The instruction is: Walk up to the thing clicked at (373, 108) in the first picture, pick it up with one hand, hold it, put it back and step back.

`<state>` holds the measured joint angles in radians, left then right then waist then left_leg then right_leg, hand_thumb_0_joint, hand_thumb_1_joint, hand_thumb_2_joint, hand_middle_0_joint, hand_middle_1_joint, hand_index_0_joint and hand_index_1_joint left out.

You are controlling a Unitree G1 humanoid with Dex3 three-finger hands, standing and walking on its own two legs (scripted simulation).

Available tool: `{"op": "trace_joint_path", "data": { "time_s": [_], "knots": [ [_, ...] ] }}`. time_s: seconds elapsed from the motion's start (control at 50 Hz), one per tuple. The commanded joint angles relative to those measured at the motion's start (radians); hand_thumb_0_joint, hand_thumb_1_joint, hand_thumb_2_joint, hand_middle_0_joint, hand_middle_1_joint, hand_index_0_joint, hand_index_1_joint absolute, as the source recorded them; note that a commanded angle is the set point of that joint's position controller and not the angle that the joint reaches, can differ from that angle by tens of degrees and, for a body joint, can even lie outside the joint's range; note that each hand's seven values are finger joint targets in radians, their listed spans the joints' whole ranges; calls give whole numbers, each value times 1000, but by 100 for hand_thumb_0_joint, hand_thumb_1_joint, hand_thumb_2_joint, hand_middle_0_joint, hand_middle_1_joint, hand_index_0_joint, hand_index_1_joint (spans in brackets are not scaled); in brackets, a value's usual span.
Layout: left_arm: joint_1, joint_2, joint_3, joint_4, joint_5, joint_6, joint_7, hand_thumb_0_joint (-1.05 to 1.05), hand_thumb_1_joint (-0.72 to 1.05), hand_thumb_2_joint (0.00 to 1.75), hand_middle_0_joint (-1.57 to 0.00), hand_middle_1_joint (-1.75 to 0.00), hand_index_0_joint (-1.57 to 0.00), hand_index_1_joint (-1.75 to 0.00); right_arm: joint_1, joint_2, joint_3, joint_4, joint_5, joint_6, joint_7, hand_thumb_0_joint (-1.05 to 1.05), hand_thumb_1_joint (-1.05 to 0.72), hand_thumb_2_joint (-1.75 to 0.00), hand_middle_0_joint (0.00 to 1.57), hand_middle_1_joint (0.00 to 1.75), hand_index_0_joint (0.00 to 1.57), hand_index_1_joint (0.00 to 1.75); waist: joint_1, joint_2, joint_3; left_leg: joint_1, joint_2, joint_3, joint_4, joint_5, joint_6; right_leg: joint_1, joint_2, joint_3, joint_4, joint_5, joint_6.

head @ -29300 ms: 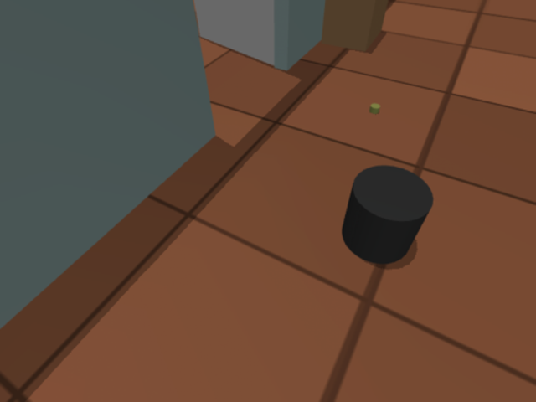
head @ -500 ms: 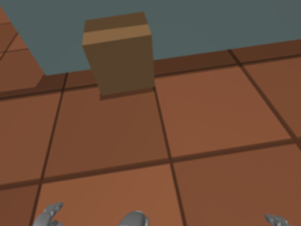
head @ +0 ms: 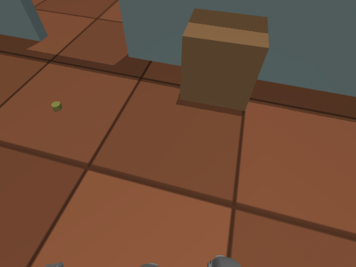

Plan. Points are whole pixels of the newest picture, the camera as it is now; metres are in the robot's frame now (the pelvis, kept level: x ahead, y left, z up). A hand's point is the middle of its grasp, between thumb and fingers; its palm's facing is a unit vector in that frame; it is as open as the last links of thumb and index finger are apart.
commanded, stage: walk up
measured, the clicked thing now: (56, 106) +1.27 +0.93 -0.72
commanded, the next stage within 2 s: stand in 1.86 s
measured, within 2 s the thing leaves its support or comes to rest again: neither
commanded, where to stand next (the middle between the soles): +0.08 +0.00 m, yaw +31 degrees
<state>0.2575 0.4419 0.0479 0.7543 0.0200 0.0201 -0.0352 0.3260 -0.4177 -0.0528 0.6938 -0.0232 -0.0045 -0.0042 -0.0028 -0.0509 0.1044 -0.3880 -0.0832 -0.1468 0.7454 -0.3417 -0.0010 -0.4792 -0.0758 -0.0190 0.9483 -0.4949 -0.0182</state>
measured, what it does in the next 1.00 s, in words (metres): steps on the spot, turning left: right foot, then left foot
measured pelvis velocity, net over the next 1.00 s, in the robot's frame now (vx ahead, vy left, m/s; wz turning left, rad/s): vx -0.01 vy -0.02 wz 0.53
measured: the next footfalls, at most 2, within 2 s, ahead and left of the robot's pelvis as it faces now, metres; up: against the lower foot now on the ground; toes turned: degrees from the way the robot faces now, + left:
right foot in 0.06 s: +0.09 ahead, -0.14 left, +0.00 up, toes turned +2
left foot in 0.40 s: +0.04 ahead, +0.14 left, +0.00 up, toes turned +16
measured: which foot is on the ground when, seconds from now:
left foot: down 0.00-0.10, up 0.12-0.38, down 0.40-0.68, up 0.70-0.92, down 0.94-1.00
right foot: up 0.00-0.04, down 0.06-0.42, up 0.44-0.64, down 0.66-1.00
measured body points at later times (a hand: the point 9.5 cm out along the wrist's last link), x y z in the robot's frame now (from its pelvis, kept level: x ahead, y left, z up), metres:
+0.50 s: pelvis +0.00 -0.01 -0.01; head +0.02 +0.01 +0.44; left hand -0.04 +0.34 -0.11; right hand +0.21 -0.29 -0.10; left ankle +0.01 +0.13 -0.71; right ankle +0.04 -0.14 -0.69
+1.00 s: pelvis -0.01 -0.02 +0.00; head +0.02 +0.00 +0.45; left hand -0.15 +0.28 -0.11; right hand +0.25 -0.25 -0.10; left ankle -0.02 +0.10 -0.71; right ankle +0.07 -0.15 -0.70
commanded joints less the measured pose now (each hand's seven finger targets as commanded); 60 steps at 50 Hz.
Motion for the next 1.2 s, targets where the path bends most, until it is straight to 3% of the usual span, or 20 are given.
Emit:
{"op": "trace_joint_path", "data": {
  "time_s": [0.0,0.04,0.06,0.08,0.1,0.18,0.34,0.38,0.4,0.42,0.48,0.62,0.66,0.68,0.78,0.9,0.96,1.06,1.12,1.18],
  "knots": [
    [6,165,72,-113,-8,-49,33,0,90,90,-20,-30,-20,-30,-17,-270,-92,-115,0,-23,-23,0,-90,-90,20,30,20,30,21,210,-170,63,190,-305,-87,636,206,105,58,0,-148,63,-28],
    [97,198,87,-92,2,-63,46,0,90,90,-20,-30,-20,-30,-69,-207,-73,-135,18,-15,-25,0,-90,-90,20,30,20,30,89,115,-209,-68,94,-217,72,463,103,305,-18,106,-416,223,-80],
    [110,316,111,-96,17,-64,50,0,90,90,-20,-30,-20,-30,-95,-154,-60,-162,21,-13,-28,0,-90,-90,20,30,20,30,114,-147,-193,-293,-59,-23,299,150,31,411,-285,438,-561,216,-166],
    [-1,373,122,-111,15,-57,43,0,90,90,-20,-30,-20,-30,-48,-192,-76,-146,2,-4,-45,0,-90,-90,20,30,20,30,58,-257,-170,-326,1,53,481,-312,10,333,-517,654,-631,261,-326],
    [-43,336,116,-125,8,-58,41,0,90,90,-20,-30,-20,-30,-36,-251,-92,-111,-6,0,-45,0,-90,-90,20,30,20,30,38,-148,-113,-315,35,-8,564,-288,-3,271,-521,659,-639,261,-351],
    [-53,259,100,-81,14,-67,49,0,90,90,-20,-30,-20,-30,-8,-207,-95,-51,-1,-4,10,0,-90,-90,20,30,20,30,18,-137,-30,-240,95,71,390,-46,-4,212,-237,160,-525,181,-174],
    [-45,246,86,-94,-7,-35,17,0,90,90,-20,-30,-20,-30,-6,-154,-76,29,20,-41,3,0,-90,-90,20,30,20,30,20,-145,-141,130,10,247,-150,136,-7,200,-237,-41,-278,445,-128],
    [-8,162,53,-89,-11,-20,18,0,90,90,-20,-30,-20,-30,40,-243,-99,50,4,-56,-13,0,-90,-90,20,30,20,30,-14,97,-152,312,86,6,-260,75,62,-18,-142,-97,-18,152,-36],
    [-2,110,39,-118,-18,-11,18,0,90,90,-20,-30,-20,-30,23,-340,-113,15,-9,-60,-21,0,-90,-90,20,30,20,30,9,284,-123,307,349,-437,-336,130,166,-217,-33,-88,142,-124,27],
    [-56,200,62,-100,-20,-4,41,0,90,90,-20,-30,-20,-30,16,-398,-125,17,6,-54,-25,0,-90,-90,20,30,20,30,-41,248,-129,161,443,-568,-380,90,310,-131,-54,36,165,-179,14],
    [19,202,71,-30,-24,-9,38,0,90,90,-20,-30,-20,-30,-113,-290,-84,9,6,-46,-38,0,-90,-90,20,30,20,30,32,193,-104,88,289,-303,-271,105,234,-70,-66,56,137,-52,4],
    [99,155,74,41,-7,-40,35,0,90,90,-20,-30,-20,-30,-167,-249,-60,10,5,-17,-26,0,-90,-90,20,30,20,30,64,187,-139,-109,181,-195,-133,36,173,246,53,-48,-310,81,-21],
    [86,324,109,27,25,-56,43,0,90,90,-20,-30,-20,-30,-179,-148,-37,-10,19,-8,-29,0,-90,-90,20,30,20,30,94,-178,-74,-321,-57,-12,212,-149,52,254,-264,498,-655,-197,-143],
    [-39,389,118,-8,26,-55,40,0,90,90,-20,-30,-20,-30,-154,-206,-59,12,7,-11,-44,0,-90,-90,20,30,20,30,48,-221,-28,-281,21,17,357,-298,23,135,-456,699,-720,-218,-281],
    [5,276,94,31,24,-79,42,0,90,90,-20,-30,-20,-30,-118,-204,-67,78,7,-27,-4,0,-90,-90,20,30,20,30,42,-104,-20,-207,84,105,216,-138,16,256,-253,216,-532,202,-183],
    [7,196,52,26,-6,-52,28,0,90,90,-20,-30,-20,-30,-58,-154,-65,146,9,-48,0,0,-90,-90,20,30,20,30,3,-78,-140,216,12,199,-223,98,32,157,-159,-1,-279,401,-108],
    [-19,175,44,32,-24,-31,41,0,90,90,-20,-30,-20,-30,-64,-329,-92,132,10,-60,-16,0,-90,-90,20,30,20,30,-33,199,-162,201,412,-439,-367,5,289,-27,-31,26,-5,-162,1],
    [65,163,39,122,-26,-39,42,0,90,90,-20,-30,-20,-30,-194,-244,-45,142,19,-58,-20,0,-90,-90,20,30,20,30,35,205,-129,86,302,-175,-264,297,198,111,-26,19,-132,3,-7],
    [56,160,39,160,-10,-48,42,0,90,90,-20,-30,-20,-30,-234,-211,-27,153,24,-36,-13,0,-90,-90,20,30,20,30,51,144,-93,-83,227,-89,-237,80,114,302,15,-3,-366,212,-18],
    [-99,238,38,131,1,-52,34,0,90,90,-20,-30,-20,-30,-208,-186,-22,202,23,-23,-8,0,-90,-90,20,30,20,30,-11,-15,-26,18,105,-1,-202,-207,38,91,-144,233,-548,-89,-91]
  ]
}}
